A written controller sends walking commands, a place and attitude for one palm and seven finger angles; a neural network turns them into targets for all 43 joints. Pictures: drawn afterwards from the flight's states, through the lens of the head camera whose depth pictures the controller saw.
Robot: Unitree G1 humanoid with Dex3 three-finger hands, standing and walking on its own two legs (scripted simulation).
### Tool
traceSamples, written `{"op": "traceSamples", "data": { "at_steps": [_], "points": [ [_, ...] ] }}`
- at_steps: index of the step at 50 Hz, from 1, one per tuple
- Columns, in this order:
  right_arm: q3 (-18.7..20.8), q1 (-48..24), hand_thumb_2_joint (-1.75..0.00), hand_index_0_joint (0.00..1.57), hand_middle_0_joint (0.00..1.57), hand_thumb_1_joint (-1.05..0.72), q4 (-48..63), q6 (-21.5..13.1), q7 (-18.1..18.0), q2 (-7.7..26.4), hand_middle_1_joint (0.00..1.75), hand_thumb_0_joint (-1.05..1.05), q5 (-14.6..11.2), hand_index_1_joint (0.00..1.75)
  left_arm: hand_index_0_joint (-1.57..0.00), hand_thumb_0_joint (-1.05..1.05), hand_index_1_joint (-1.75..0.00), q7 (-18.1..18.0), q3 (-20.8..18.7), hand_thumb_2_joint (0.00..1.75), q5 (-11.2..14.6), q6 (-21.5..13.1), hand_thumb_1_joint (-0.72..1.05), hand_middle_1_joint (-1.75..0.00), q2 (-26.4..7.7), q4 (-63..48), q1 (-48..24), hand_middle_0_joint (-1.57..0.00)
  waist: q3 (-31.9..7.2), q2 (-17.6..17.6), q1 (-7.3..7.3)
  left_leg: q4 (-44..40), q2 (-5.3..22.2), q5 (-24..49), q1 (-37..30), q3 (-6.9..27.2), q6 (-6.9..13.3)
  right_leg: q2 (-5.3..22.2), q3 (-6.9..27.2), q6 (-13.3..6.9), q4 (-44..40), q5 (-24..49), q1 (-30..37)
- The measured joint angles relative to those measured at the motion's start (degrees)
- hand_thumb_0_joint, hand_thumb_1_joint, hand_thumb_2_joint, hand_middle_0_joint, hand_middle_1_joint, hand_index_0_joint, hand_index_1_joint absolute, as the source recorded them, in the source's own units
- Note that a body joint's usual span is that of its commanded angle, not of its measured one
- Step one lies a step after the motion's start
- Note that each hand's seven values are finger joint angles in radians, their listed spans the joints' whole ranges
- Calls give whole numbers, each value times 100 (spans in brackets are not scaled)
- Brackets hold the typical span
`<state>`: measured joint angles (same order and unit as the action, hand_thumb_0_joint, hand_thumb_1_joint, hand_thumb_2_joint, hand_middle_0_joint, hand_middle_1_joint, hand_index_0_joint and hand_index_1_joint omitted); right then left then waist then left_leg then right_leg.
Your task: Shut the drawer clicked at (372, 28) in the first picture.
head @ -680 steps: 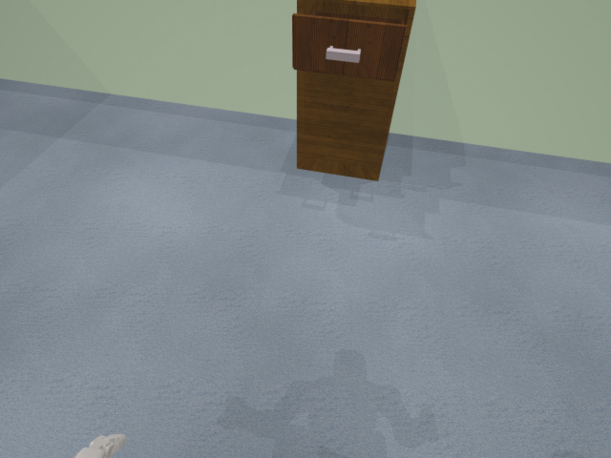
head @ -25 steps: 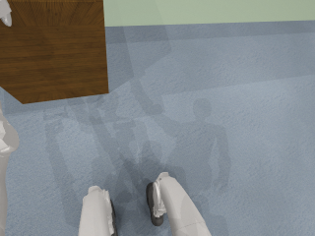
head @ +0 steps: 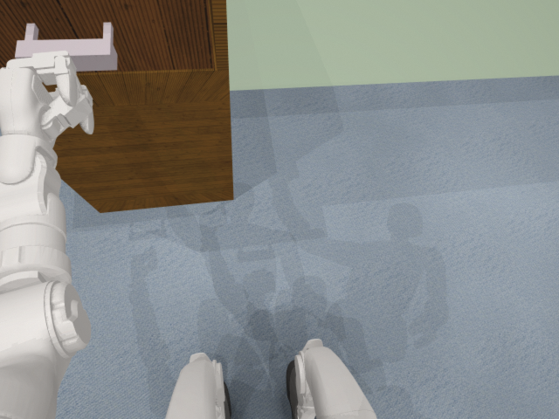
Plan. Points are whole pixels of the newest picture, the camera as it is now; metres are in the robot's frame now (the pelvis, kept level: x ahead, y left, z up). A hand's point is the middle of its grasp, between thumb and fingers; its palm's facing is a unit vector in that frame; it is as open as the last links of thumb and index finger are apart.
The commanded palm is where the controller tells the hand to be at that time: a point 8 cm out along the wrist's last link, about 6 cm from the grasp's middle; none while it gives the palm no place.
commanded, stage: draw the hand back to the body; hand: left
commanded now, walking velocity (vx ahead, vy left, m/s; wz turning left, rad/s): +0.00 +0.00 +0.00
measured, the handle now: (70, 42) +0.63 +0.25 +0.04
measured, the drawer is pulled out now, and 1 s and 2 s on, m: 0.00 0.00 0.00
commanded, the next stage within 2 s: step back with the hand held close in 1.24 s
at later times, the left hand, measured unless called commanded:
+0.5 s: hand out of the picture +0.34 +0.22 +0.15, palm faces +0.15 -0.96 -0.22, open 3.3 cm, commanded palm +0.30 +0.27 +0.17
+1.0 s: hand out of the picture +0.20 +0.24 +0.25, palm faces +0.41 -0.83 -0.38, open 3.3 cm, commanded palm +0.14 +0.27 +0.27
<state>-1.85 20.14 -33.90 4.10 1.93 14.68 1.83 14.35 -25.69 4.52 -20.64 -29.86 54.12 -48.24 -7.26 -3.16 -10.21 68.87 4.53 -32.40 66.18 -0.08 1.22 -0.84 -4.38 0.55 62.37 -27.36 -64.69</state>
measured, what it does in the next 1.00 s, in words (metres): rises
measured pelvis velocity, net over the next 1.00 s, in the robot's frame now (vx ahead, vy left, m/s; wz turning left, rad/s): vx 0.02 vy -0.01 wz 0.05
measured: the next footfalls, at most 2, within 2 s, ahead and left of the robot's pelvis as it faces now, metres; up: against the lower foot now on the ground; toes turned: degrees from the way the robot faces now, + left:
none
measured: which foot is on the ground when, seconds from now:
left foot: down 0.00-1.00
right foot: down 0.00-1.00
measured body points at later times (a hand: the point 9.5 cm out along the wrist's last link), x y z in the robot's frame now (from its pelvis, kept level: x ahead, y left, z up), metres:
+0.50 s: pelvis +0.02 +0.00 +0.07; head +0.05 -0.01 +0.52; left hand +0.33 +0.27 +0.16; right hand +0.18 -0.24 -0.02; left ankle -0.02 +0.10 -0.64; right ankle +0.01 -0.13 -0.64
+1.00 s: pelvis +0.02 -0.01 +0.10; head +0.00 -0.04 +0.55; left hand +0.18 +0.28 +0.27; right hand +0.22 -0.21 +0.02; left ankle -0.02 +0.10 -0.64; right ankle +0.01 -0.13 -0.64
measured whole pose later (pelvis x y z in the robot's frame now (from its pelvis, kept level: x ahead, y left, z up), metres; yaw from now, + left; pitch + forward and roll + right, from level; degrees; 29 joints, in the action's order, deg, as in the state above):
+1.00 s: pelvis +0.02 -0.01 +0.10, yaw +3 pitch -3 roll -1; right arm -2.9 11.4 -34.6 -4.0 -4.4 12.9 0.4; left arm -4.9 -14.5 3.5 -4.4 -18.8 -20.3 24.2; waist 0.0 -4.4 3.9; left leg 24.9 1.3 -16.4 5.1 -0.9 0.1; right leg 0.2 -2.6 0.0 22.4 -13.5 -5.5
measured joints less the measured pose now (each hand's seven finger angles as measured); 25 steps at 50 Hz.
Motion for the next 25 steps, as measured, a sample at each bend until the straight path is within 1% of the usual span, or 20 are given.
{"op": "traceSamples", "data": {
  "at_steps": [5, 7, 9, 12, 14, 19, 20, 22, 25],
  "points": [
    [13, 95, -90, 20, 20, -91, 190, 35, -4, -43, 30, 1, -204, 30, -140, 2, -160, 18, 266, 90, 398, 410, 90, -160, 463, -1166, 1391, -140, -54, 11, 296, -747, -66, 218, -962, -20, -29, -46, 146, -1, -716, 196, 900],
    [-10, 105, -90, 20, 20, -91, 215, -6, -42, -49, 30, 1, -258, 30, -140, 2, -160, -33, 370, 90, 548, 463, 90, -160, 620, -1445, 1778, -140, -90, 29, 397, -1026, -87, 268, -1353, -6, -35, -47, 151, -8, -968, 248, 1280],
    [-13, 78, -90, 20, 20, -91, 210, -65, -85, -46, 30, 1, -288, 30, -140, 2, -160, -83, 463, 90, 674, 439, 90, -160, 736, -1615, 2039, -140, -129, 45, 473, -1233, -105, 276, -1684, 25, -55, -37, 122, -16, -1143, 267, 1610],
    [11, -39, -90, 20, 20, -91, 197, -125, -140, -30, 30, 1, -323, 30, -140, 2, -160, -75, 605, 90, 779, 370, 90, -160, 819, -1808, 2342, -140, -157, 85, 562, -1412, -131, 310, -2082, 58, -75, -16, 87, -27, -1307, 276, 2021],
    [45, -137, -90, 20, 20, -91, 220, -154, -164, 4, 30, 1, -351, 30, -140, 2, -160, -6, 737, 90, 817, 379, 90, -160, 846, -1939, 2550, -140, -150, 80, 615, -1504, -150, 340, -2306, 73, -77, -1, 72, -28, -1397, 291, 2255],
    [96, -367, -90, 20, 20, -91, 346, -224, -229, 94, 30, 1, -421, 30, -140, 1, -160, 201, 1017, 90, 971, 595, 90, -160, 1013, -2494, 3199, -140, -82, 16, 757, -1748, -200, 437, -2823, 38, -61, 43, 101, -12, -1600, 366, 2754],
    [100, -423, -90, 20, 20, -91, 355, -219, -257, 85, 30, 1, -422, 30, -140, 1, -160, 55, 1088, 90, 800, 673, 90, -160, 1034, -2695, 3362, -140, -55, 26, 793, -1828, -214, 468, -2956, 5, -56, 55, 133, -6, -1648, 386, 2862],
    [98, -542, -90, 20, 20, -91, 359, -190, -349, 39, 30, 1, -405, 30, -140, 2, -160, -426, 1260, 90, 446, 911, 90, -160, 1038, -3181, 3730, -140, -1, 47, 849, -2063, -247, 561, -3261, -61, -50, 84, 194, 3, -1801, 451, 3115],
    [70, -676, -90, 20, 20, -91, 391, -187, -484, -34, 30, 1, -408, 30, -140, 2, -160, -1048, 1430, 90, 172, 1218, 90, -160, 1082, -3821, 4241, -140, 90, 45, 926, -2444, -295, 740, -3717, -112, -41, 123, 239, 9, -2099, 586, 3529]
  ]
}}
